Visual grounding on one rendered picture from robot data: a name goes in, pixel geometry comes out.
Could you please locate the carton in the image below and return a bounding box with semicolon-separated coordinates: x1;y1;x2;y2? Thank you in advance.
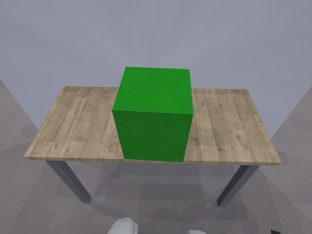
112;66;193;163

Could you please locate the table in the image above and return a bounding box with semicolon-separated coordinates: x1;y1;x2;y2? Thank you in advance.
23;86;282;208

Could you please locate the robot left thigh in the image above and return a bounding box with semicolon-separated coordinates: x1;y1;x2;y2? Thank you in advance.
107;218;138;234

